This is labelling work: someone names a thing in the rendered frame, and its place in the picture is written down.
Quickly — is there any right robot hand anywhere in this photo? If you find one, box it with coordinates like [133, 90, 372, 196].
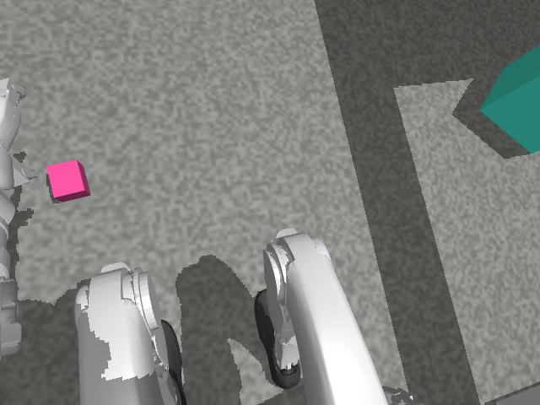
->
[382, 386, 424, 405]

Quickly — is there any left robot hand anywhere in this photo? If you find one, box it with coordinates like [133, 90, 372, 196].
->
[0, 78, 39, 187]

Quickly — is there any left robot arm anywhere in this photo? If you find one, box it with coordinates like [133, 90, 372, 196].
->
[0, 146, 23, 361]

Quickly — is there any right robot foot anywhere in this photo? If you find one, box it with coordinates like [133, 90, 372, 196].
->
[254, 289, 300, 389]

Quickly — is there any left robot foot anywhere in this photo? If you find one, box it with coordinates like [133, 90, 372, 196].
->
[161, 320, 187, 405]

